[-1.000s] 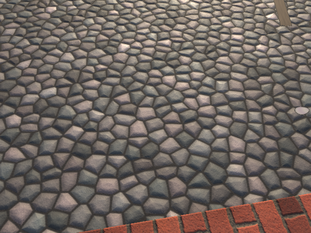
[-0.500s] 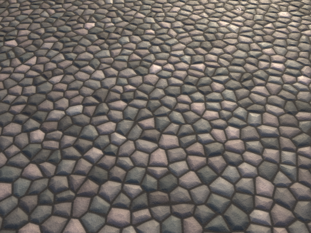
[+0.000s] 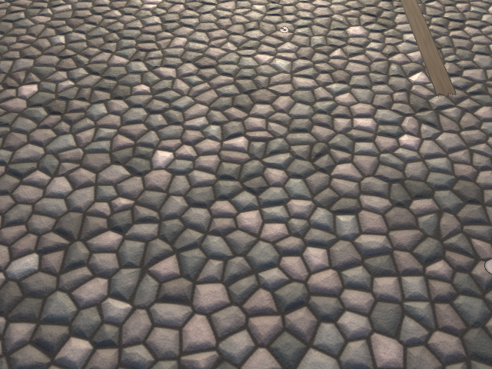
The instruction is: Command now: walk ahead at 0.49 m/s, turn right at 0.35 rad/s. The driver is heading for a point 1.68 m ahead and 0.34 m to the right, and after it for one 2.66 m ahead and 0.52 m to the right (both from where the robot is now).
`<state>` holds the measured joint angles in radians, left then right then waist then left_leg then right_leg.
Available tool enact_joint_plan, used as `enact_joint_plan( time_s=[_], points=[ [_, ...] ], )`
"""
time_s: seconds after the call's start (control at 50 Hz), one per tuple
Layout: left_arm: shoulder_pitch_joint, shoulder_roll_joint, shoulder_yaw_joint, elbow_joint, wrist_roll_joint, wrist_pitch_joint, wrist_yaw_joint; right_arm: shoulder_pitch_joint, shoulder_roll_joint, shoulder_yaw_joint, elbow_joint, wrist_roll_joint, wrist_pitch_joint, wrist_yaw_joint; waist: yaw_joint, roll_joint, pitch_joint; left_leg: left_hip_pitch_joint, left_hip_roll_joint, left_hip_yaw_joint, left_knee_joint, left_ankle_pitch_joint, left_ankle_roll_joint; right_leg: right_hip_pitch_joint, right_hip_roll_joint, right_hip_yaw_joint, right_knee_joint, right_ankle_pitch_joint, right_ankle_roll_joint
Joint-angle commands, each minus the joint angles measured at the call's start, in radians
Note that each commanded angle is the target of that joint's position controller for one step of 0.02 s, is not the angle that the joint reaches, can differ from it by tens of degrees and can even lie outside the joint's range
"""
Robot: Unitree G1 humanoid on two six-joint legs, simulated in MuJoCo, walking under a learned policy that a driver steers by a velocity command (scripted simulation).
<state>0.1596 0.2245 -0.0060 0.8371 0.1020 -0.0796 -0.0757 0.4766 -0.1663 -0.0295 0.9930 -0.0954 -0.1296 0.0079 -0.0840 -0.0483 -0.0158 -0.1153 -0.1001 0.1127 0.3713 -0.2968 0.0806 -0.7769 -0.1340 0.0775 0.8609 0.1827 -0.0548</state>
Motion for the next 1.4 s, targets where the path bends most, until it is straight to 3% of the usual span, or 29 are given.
enact_joint_plan(
  time_s=[0.02,0.16,0.18,0.2,0.26,0.28,0.3,0.32,0.34,0.38,0.42,0.46,0.52,0.6,0.68,0.7,0.72,0.74,0.76,0.8,0.88,1.14,1.2,1.22,1.24,1.26,1.28,1.32,1.4],
  points=[
    [-0.006,0.025,0.0,-0.035,-0.006,-0.009,-0.011,-0.008,-0.076,0.009,-0.051,-0.001,-0.014,-0.001,0.027,0.076,0.039,-0.167,0.205,-0.072,-0.036,0.219,0.141,0.145,0.015,-0.042,-0.199,0.371,-0.007],
    [-0.247,0.033,-0.011,-0.12,-0.004,0.026,-0.001,0.204,-0.082,0.042,0.055,0.011,0.001,0.002,-0.054,0.049,0.223,0.168,0.327,-0.139,0.084,0.138,0.128,-0.022,0.0,-0.063,-0.396,0.161,-0.022],
    [-0.384,0.052,0.021,-0.162,-0.214,0.011,-0.009,0.099,-0.183,-0.014,0.032,0.155,0.032,-0.035,-0.072,0.015,0.286,0.087,0.344,-0.119,0.198,0.215,0.077,-0.043,0.061,-0.006,-0.373,0.139,-0.013],
    [-0.369,0.044,0.015,-0.163,-0.225,0.004,-0.021,0.108,-0.191,-0.011,0.027,0.15,0.049,-0.048,-0.061,0.003,0.241,0.156,0.336,-0.089,0.262,0.333,0.054,-0.04,0.079,-0.034,-0.411,0.139,-0.011],
    [-0.139,0.048,0.042,-0.085,-0.144,0.015,-0.035,0.113,-0.165,-0.014,0.023,0.116,0.069,-0.048,0.018,0.066,0.055,0.089,0.302,-0.029,0.592,0.582,0.025,0.371,0.129,-0.145,-0.443,0.15,-0.046],
    [0.078,0.091,0.073,-0.013,-0.137,0.025,-0.021,0.057,-0.159,-0.014,0.016,0.112,0.063,-0.035,0.14,0.062,-0.032,-0.066,0.263,-0.003,0.832,0.601,0.008,0.681,0.156,-0.176,-0.45,0.194,-0.081],
    [0.245,0.156,0.105,0.024,-0.135,0.043,0.005,0.017,-0.148,-0.024,0.007,0.109,0.042,-0.022,0.251,-0.054,-0.088,-0.362,0.151,0.058,1.268,0.221,-0.076,1.014,0.061,-0.075,-0.423,0.4,-0.161],
    [0.284,0.253,0.096,0.036,-0.106,0.031,0.018,0.151,-0.058,0.007,-0.053,0.095,0.005,-0.001,0.173,-0.232,-0.315,-0.754,0.111,-0.095,1.624,-0.509,-0.112,1.447,-0.167,0.238,-0.092,0.867,-0.331],
    [0.389,0.232,0.107,0.032,-0.123,0.039,0.024,0.055,-0.174,-0.002,-0.132,0.143,-0.023,0.012,0.269,-0.161,-0.523,-0.813,0.124,-0.24,1.538,-0.448,-0.125,1.543,-0.238,0.404,-0.192,0.529,-0.46],
    [0.233,0.214,0.108,-0.007,-0.116,0.046,0.059,-0.125,-0.161,-0.001,-0.229,0.167,-0.031,-0.012,0.179,0.029,-0.351,-0.906,0.203,-0.228,1.225,-0.159,-0.101,1.24,-0.213,0.527,-0.482,-0.306,-0.359],
    [0.019,0.199,0.1,-0.082,-0.104,0.02,0.067,-0.136,-0.162,-0.022,-0.217,0.114,0.011,-0.049,0.062,0.141,-0.119,-0.723,0.226,-0.242,1.089,-0.074,-0.153,0.697,-0.223,0.555,-0.559,-0.117,-0.36],
    [-0.064,0.162,0.09,-0.101,-0.102,0.014,0.067,-0.078,-0.138,-0.03,-0.196,0.087,0.039,-0.054,-0.009,0.09,-0.031,-0.514,0.276,-0.228,0.806,-0.07,-0.183,0.38,-0.123,0.334,-0.57,-0.056,-0.298],
    [0.008,0.167,0.1,-0.072,-0.112,0.011,0.091,-0.223,-0.109,-0.019,-0.222,0.079,0.029,-0.042,0.055,-0.017,-0.059,-0.286,0.206,-0.152,0.458,0.249,-0.174,0.268,0.034,0.105,-0.567,-0.062,-0.22],
    [0.097,0.161,0.106,-0.035,-0.133,0.017,0.089,-0.379,-0.157,-0.031,-0.273,0.114,0.029,-0.023,0.111,-0.038,-0.013,-0.31,0.168,-0.153,0.273,0.316,-0.129,0.404,-0.007,0.168,-0.545,-0.33,-0.182],
    [0.125,0.129,0.098,-0.03,-0.124,0.022,0.084,-0.297,-0.207,-0.062,-0.263,0.101,0.015,-0.008,0.05,-0.034,-0.015,-0.172,0.144,-0.126,0.202,0.183,-0.043,0.456,0.016,0.193,-0.382,-0.413,-0.109],
    [0.143,0.075,0.082,-0.036,-0.117,0.017,0.083,-0.171,-0.26,-0.08,-0.242,0.094,0.009,-0.011,0.009,0.076,-0.077,0.004,0.246,-0.242,0.172,0.185,0.013,0.367,0.098,0.104,-0.132,-0.414,-0.062],
    [0.249,0.022,0.067,-0.053,-0.14,-0.006,0.081,-0.011,-0.376,-0.115,-0.197,0.085,0.014,-0.004,0.01,0.424,-0.204,0.313,0.474,-0.698,0.02,-0.013,0.192,0.073,0.233,-0.038,0.265,-0.646,0.005],
    [0.207,0.103,0.083,-0.049,-0.142,-0.014,0.078,0.03,-0.302,-0.098,-0.188,0.102,0.014,0.003,-0.024,0.374,-0.205,0.359,0.508,-0.943,-0.098,-0.304,0.214,-0.104,0.207,0.04,0.407,-0.774,0.004],
    [0.095,0.16,0.1,-0.069,-0.144,-0.015,0.079,-0.034,-0.251,-0.081,-0.209,0.099,0.013,0.001,-0.035,0.248,-0.086,0.273,0.478,-0.841,-0.102,-0.338,0.167,-0.164,0.152,0.054,0.455,-0.684,-0.014],
    [0.015,0.126,0.097,-0.09,-0.113,-0.006,0.085,-0.173,-0.215,-0.067,-0.233,0.087,0.022,0.003,0.022,0.135,-0.004,0.057,0.398,-0.613,-0.104,-0.113,0.132,-0.084,0.076,0.014,0.342,-0.526,-0.018],
    [0.048,0.09,0.099,-0.068,-0.11,0.011,0.084,-0.194,-0.197,-0.064,-0.215,0.095,0.017,0.0,0.081,0.161,-0.027,-0.046,0.328,-0.405,-0.171,0.177,0.121,0.069,0.049,-0.019,0.157,-0.411,0.005],
    [-0.274,0.067,0.072,-0.148,-0.126,-0.019,0.042,-0.031,-0.238,-0.08,-0.079,0.122,0.047,-0.023,0.003,0.152,0.07,0.121,0.357,-0.253,-0.137,0.349,0.095,0.141,0.097,-0.084,-0.358,-0.229,0.002],
    [-0.072,0.134,0.107,-0.086,-0.115,-0.024,0.043,-0.081,-0.245,-0.079,-0.081,0.126,0.057,-0.026,0.126,0.156,-0.05,0.097,0.307,-0.188,0.089,0.719,0.049,0.487,0.157,-0.136,-0.418,-0.246,-0.059],
    [0.122,0.195,0.131,-0.037,-0.108,-0.024,0.051,-0.112,-0.226,-0.069,-0.101,0.117,0.054,-0.026,0.21,0.119,-0.172,-0.06,0.26,-0.146,0.317,0.649,0.013,0.782,0.066,-0.036,-0.374,-0.215,-0.111],
    [0.261,0.301,0.157,-0.011,-0.095,-0.016,0.058,-0.028,-0.129,-0.035,-0.124,0.106,0.035,-0.019,0.212,-0.109,-0.328,-0.474,0.114,-0.079,0.725,0.243,-0.065,1.199,-0.198,0.378,-0.402,-0.313,-0.262],
    [0.286,0.239,0.135,0.001,-0.11,-0.007,0.058,-0.025,-0.148,-0.036,-0.109,0.111,0.012,-0.011,0.209,-0.197,-0.396,-0.611,0.076,-0.208,0.895,-0.253,-0.064,1.225,-0.264,0.638,-0.537,-0.419,-0.303],
    [0.197,0.184,0.116,-0.011,-0.114,-0.003,0.06,-0.105,-0.227,-0.06,-0.13,0.136,-0.001,-0.005,0.198,-0.138,-0.242,-0.707,0.14,-0.222,0.962,-0.203,-0.051,1.107,-0.225,0.504,-0.556,-0.478,-0.255],
    [0.058,0.124,0.097,-0.034,-0.105,-0.003,0.056,-0.211,-0.217,-0.062,-0.15,0.124,0.001,-0.014,0.145,-0.021,-0.066,-0.658,0.219,-0.177,0.861,-0.046,-0.044,0.808,-0.141,0.29,-0.626,-0.39,-0.204],
    [0.037,0.112,0.093,-0.007,-0.102,-0.024,0.052,-0.197,-0.154,-0.062,-0.151,0.108,0.043,-0.025,0.069,-0.035,-0.003,-0.541,0.261,-0.171,0.709,0.062,-0.063,0.602,-0.084,0.133,-0.716,-0.208,-0.197]
  ],
)
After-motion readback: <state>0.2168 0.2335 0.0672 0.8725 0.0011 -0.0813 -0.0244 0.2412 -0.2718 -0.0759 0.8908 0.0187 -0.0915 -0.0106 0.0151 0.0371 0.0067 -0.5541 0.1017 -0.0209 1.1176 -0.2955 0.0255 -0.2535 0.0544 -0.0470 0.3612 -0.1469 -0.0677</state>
